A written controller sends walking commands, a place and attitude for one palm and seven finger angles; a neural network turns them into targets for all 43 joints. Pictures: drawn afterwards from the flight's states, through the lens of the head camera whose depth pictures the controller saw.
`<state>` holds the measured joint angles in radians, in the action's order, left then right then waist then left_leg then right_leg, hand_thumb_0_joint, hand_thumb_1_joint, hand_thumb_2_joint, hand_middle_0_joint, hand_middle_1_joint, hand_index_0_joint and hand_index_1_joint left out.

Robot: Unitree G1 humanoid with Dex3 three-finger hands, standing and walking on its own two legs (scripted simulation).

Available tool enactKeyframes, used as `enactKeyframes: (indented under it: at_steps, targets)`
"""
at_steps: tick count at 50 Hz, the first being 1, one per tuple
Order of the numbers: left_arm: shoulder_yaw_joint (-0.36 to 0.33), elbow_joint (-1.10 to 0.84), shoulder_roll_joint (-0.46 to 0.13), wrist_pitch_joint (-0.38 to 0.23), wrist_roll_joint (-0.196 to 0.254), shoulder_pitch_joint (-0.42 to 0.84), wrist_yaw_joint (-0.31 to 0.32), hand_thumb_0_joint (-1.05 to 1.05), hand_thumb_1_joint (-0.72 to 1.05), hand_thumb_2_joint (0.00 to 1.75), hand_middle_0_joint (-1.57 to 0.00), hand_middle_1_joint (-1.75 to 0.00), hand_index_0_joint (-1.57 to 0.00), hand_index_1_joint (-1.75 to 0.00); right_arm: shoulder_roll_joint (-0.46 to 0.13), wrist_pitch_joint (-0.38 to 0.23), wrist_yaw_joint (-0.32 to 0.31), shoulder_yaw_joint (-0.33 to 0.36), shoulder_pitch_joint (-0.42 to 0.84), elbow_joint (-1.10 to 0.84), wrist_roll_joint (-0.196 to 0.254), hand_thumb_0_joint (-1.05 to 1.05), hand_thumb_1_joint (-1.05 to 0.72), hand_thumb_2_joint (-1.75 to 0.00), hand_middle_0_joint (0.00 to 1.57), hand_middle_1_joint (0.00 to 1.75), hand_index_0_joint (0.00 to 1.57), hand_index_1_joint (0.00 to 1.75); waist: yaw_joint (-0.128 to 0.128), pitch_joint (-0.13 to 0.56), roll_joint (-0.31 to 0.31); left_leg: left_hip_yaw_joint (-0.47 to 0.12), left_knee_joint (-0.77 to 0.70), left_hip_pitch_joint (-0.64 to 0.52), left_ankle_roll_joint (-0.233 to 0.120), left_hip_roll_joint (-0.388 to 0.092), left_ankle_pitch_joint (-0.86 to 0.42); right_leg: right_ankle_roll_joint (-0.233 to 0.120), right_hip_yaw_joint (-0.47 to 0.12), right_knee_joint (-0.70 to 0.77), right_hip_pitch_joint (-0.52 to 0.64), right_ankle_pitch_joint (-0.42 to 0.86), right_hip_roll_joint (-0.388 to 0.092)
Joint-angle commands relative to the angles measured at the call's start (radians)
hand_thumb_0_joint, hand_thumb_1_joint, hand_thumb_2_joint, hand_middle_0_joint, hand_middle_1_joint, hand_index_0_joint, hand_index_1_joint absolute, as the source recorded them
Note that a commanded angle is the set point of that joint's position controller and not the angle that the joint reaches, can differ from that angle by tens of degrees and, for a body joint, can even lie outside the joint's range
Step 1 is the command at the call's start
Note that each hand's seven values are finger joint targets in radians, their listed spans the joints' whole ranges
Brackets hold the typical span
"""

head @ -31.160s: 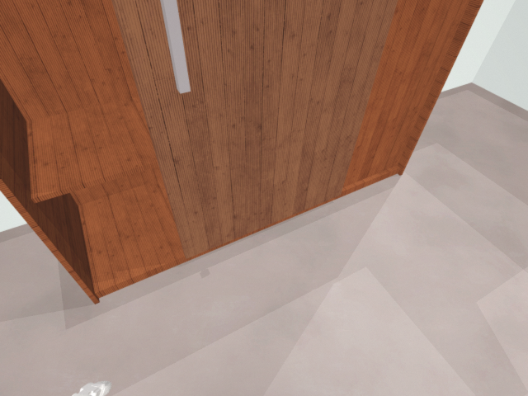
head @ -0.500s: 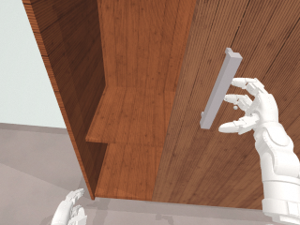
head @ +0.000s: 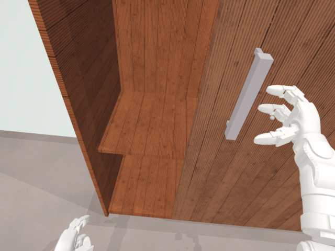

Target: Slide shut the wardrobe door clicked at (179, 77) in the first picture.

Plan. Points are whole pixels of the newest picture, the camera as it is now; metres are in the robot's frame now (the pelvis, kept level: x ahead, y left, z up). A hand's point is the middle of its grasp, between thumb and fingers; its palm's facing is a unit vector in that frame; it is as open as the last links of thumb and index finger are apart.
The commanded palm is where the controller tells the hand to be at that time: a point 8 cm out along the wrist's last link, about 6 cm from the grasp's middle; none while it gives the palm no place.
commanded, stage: move the hooked fingers beside the handle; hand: right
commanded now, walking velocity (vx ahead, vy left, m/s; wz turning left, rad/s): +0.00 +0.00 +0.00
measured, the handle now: (242, 98) +0.45 -0.14 +0.18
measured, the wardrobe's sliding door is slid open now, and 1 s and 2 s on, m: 0.37 0.37 0.37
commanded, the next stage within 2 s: none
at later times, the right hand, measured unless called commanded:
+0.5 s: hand (272, 116) +0.36 -0.18 +0.21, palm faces +0.00 +1.00 -0.05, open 14.0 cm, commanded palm +0.35 -0.24 +0.19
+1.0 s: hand (274, 124) +0.36 -0.19 +0.18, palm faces +0.01 +1.00 -0.05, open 14.0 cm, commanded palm +0.34 -0.25 +0.19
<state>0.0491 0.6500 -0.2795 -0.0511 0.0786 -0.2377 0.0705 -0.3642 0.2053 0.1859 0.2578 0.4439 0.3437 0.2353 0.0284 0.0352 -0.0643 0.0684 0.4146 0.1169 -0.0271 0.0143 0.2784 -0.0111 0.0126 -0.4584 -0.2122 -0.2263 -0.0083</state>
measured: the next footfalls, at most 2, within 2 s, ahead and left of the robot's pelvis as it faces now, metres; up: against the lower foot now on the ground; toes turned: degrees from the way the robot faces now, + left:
none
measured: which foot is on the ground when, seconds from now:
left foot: down 0.00-1.00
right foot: down 0.00-1.00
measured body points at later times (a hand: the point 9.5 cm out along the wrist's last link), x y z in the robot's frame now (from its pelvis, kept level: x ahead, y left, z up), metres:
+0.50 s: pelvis +0.00 -0.01 +0.00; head -0.02 +0.02 +0.45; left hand +0.18 +0.23 -0.09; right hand +0.35 -0.23 +0.21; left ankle -0.03 +0.10 -0.74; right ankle +0.01 -0.11 -0.74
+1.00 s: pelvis +0.01 +0.00 +0.00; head -0.02 +0.03 +0.45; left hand +0.16 +0.26 -0.10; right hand +0.36 -0.25 +0.19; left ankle -0.03 +0.10 -0.74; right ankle +0.01 -0.11 -0.74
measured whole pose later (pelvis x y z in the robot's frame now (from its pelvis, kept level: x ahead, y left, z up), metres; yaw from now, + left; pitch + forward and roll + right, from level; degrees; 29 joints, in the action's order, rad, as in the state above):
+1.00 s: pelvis +0.01 +0.00 +0.00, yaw +0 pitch -1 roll +0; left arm 0.04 0.65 -0.30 -0.04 0.09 -0.23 0.07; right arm -0.37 0.25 0.22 0.27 0.37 0.27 0.26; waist 0.02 0.04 -0.07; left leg 0.07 0.41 0.11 -0.03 0.02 0.29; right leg -0.01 0.01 -0.46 -0.20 -0.23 -0.01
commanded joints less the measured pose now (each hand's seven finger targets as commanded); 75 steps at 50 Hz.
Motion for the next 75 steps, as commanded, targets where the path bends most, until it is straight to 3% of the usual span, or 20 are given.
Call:
enactKeyframes:
  at_steps: [1,10,18,26,30,35,40,43,47,52,53,56,58,61,64,68,70,72,73,75]
  targets:
    - [-0.050,-0.154,-0.117,-0.066,-0.008,0.122,0.004,0.00,0.90,0.90,-0.20,-0.30,-0.20,-0.30,-0.258,-0.112,0.000,0.111,0.428,-0.284,0.019,0.00,0.50,-0.30,0.30,1.20,0.30,1.20,-0.011,0.270,0.037,-0.035,-0.055,0.018,0.010,0.001,-0.326,-0.045,-0.045,0.028,0.198,0.248,0.015]
    - [-0.051,-0.169,-0.117,-0.062,0.001,0.130,-0.004,0.00,0.90,0.90,-0.20,-0.30,-0.20,-0.30,-0.198,-0.050,0.020,0.075,0.274,-0.272,0.024,0.00,0.50,-0.30,0.30,1.20,0.30,1.20,-0.022,0.201,0.030,-0.021,-0.050,0.038,0.007,0.002,-0.333,-0.041,-0.040,0.031,0.165,0.257,0.012]
    - [-0.048,-0.153,-0.107,-0.085,-0.005,0.155,0.001,0.00,0.90,0.90,-0.20,-0.30,-0.20,-0.30,-0.170,-0.105,-0.020,0.027,0.413,-0.469,0.022,0.00,0.50,-0.30,0.30,1.20,0.30,1.20,0.005,0.244,-0.005,-0.023,-0.058,0.076,0.006,0.005,-0.278,-0.036,-0.066,0.031,0.253,0.259,0.005]
    - [-0.037,-0.130,-0.111,-0.042,-0.004,0.163,0.012,0.00,0.90,0.90,-0.20,-0.30,-0.20,-0.30,-0.136,-0.007,-0.045,0.012,0.374,-0.215,0.000,0.00,0.50,-0.30,0.30,1.20,0.30,1.20,-0.009,0.155,0.055,-0.022,-0.070,0.080,0.003,0.000,-0.205,-0.032,-0.058,0.056,0.163,0.161,0.011]
    - [-0.039,-0.159,-0.106,-0.032,-0.008,0.158,0.005,0.00,0.90,0.90,-0.20,-0.30,-0.20,-0.30,-0.160,-0.024,-0.041,0.039,0.371,-0.261,0.000,0.00,0.50,-0.30,0.30,1.20,0.30,1.20,-0.022,0.231,0.064,-0.027,-0.058,0.026,0.004,-0.004,-0.287,-0.035,-0.046,0.045,0.175,0.222,0.015]
    - [-0.043,-0.167,-0.103,-0.041,-0.016,0.149,0.001,0.00,0.90,0.90,-0.20,-0.30,-0.20,-0.30,-0.260,-0.103,-0.040,0.123,0.406,-0.385,0.005,0.00,0.50,-0.30,0.30,1.20,0.30,1.20,-0.025,0.302,0.048,-0.036,-0.044,-0.026,0.007,-0.002,-0.392,-0.041,-0.042,0.033,0.215,0.312,0.014]
    - [-0.042,-0.157,-0.108,-0.044,-0.004,0.150,0.004,0.00,0.90,0.90,-0.20,-0.30,-0.20,-0.30,-0.206,-0.072,-0.001,0.076,0.323,-0.298,0.015,0.00,0.50,-0.30,0.30,1.20,0.30,1.20,-0.014,0.195,0.007,-0.032,-0.059,0.024,0.008,0.000,-0.358,-0.042,-0.032,0.035,0.186,0.266,0.015]
    - [-0.045,-0.153,-0.115,-0.043,0.006,0.146,0.005,0.00,0.90,0.90,-0.20,-0.30,-0.20,-0.30,-0.157,-0.024,0.027,0.030,0.284,-0.236,0.028,0.00,0.50,-0.30,0.30,1.20,0.30,1.20,-0.003,0.139,0.037,-0.025,-0.065,0.053,0.010,-0.001,-0.335,-0.044,-0.030,0.028,0.153,0.226,0.015]
    - [-0.049,-0.158,-0.124,-0.042,0.005,0.143,0.007,0.00,0.90,0.90,-0.20,-0.30,-0.20,-0.30,-0.201,-0.020,0.036,0.056,0.305,-0.271,0.040,0.00,0.50,-0.30,0.30,1.20,0.30,1.20,-0.008,0.178,0.068,-0.025,-0.056,0.039,0.012,-0.005,-0.342,-0.045,-0.034,0.019,0.141,0.230,0.021]
    - [-0.052,-0.154,-0.119,-0.065,-0.008,0.138,0.006,0.00,0.90,0.90,-0.20,-0.30,-0.20,-0.30,-0.320,-0.117,0.000,0.159,0.412,-0.432,0.035,0.00,0.50,-0.30,0.30,1.20,0.30,1.20,-0.016,0.306,0.027,-0.038,-0.041,-0.011,0.013,-0.005,-0.398,-0.048,-0.038,0.011,0.208,0.306,0.020]
    - [-0.049,-0.151,-0.111,-0.068,-0.011,0.138,0.007,0.00,0.90,0.90,-0.20,-0.30,-0.20,-0.30,-0.297,-0.130,-0.002,0.147,0.433,-0.437,0.033,0.00,0.50,-0.30,0.30,1.20,0.30,1.20,-0.006,0.310,0.010,-0.040,-0.042,-0.007,0.015,-0.004,-0.395,-0.049,-0.038,0.015,0.223,0.302,0.020]
    - [-0.044,-0.135,-0.112,-0.068,-0.005,0.138,0.011,0.00,0.90,0.90,-0.20,-0.30,-0.20,-0.30,-0.249,-0.112,0.009,0.105,0.397,-0.312,0.025,0.00,0.50,-0.30,0.30,1.20,0.30,1.20,0.002,0.220,-0.014,-0.036,-0.054,0.040,0.012,-0.001,-0.341,-0.044,-0.035,0.023,0.203,0.253,0.018]
    - [-0.042,-0.127,-0.115,-0.063,0.004,0.136,0.009,0.00,0.90,0.90,-0.20,-0.30,-0.20,-0.30,-0.188,-0.067,0.024,0.046,0.352,-0.195,0.026,0.00,0.50,-0.30,0.30,1.20,0.30,1.20,0.010,0.131,0.011,-0.033,-0.067,0.078,0.013,-0.002,-0.288,-0.044,-0.031,0.026,0.154,0.185,0.016]
    - [-0.044,-0.137,-0.130,-0.050,0.011,0.127,0.014,0.00,0.90,0.90,-0.20,-0.30,-0.20,-0.30,-0.168,-0.003,0.051,0.021,0.315,-0.075,0.025,0.00,0.50,-0.30,0.30,1.20,0.30,1.20,0.008,0.093,0.071,-0.029,-0.073,0.109,0.017,-0.005,-0.235,-0.044,-0.033,0.028,0.103,0.128,0.018]
    - [-0.049,-0.149,-0.136,-0.045,0.008,0.121,0.016,0.00,0.90,0.90,-0.20,-0.30,-0.20,-0.30,-0.238,-0.010,0.054,0.078,0.366,-0.103,0.031,0.00,0.50,-0.30,0.30,1.20,0.30,1.20,0.000,0.168,0.105,-0.034,-0.060,0.070,0.019,-0.010,-0.276,-0.046,-0.031,0.016,0.101,0.157,0.020]
    - [-0.049,-0.172,-0.113,-0.067,-0.009,0.123,0.008,0.00,0.90,0.90,-0.20,-0.30,-0.20,-0.30,-0.320,-0.137,0.013,0.141,0.502,-0.383,0.021,0.00,0.50,-0.30,0.30,1.20,0.30,1.20,-0.010,0.352,0.003,-0.044,-0.038,-0.002,0.013,-0.007,-0.359,-0.048,-0.042,0.005,0.212,0.276,0.020]
    - [-0.049,-0.165,-0.109,-0.081,-0.016,0.116,0.007,0.00,0.90,0.90,-0.20,-0.30,-0.20,-0.30,-0.336,-0.187,-0.003,0.170,0.499,-0.436,0.019,0.00,0.50,-0.30,0.30,1.20,0.30,1.20,-0.014,0.392,-0.003,-0.040,-0.025,-0.023,0.010,-0.002,-0.400,-0.046,-0.047,0.007,0.255,0.342,0.015]
    - [-0.049,-0.147,-0.112,-0.087,-0.014,0.113,0.002,0.00,0.90,0.90,-0.20,-0.30,-0.20,-0.30,-0.314,-0.183,-0.003,0.152,0.439,-0.382,0.023,0.00,0.50,-0.30,0.30,1.20,0.30,1.20,-0.020,0.354,-0.008,-0.034,-0.030,-0.015,0.008,-0.001,-0.412,-0.043,-0.048,0.007,0.247,0.365,0.013]
    - [-0.047,-0.140,-0.108,-0.085,-0.010,0.119,0.003,0.00,0.90,0.90,-0.20,-0.30,-0.20,-0.30,-0.260,-0.163,0.006,0.118,0.413,-0.329,0.023,0.00,0.50,-0.30,0.30,1.20,0.30,1.20,-0.006,0.289,-0.023,-0.035,-0.038,0.014,0.011,-0.001,-0.396,-0.044,-0.040,0.012,0.236,0.330,0.010]
    - [-0.046,-0.124,-0.123,-0.069,0.000,0.112,0.009,0.00,0.90,0.90,-0.20,-0.30,-0.20,-0.30,-0.247,-0.085,0.024,0.113,0.313,-0.136,0.025,0.00,0.50,-0.30,0.30,1.20,0.30,1.20,-0.006,0.134,0.046,-0.027,-0.062,0.066,0.014,0.002,-0.305,-0.042,-0.035,0.031,0.139,0.211,0.007]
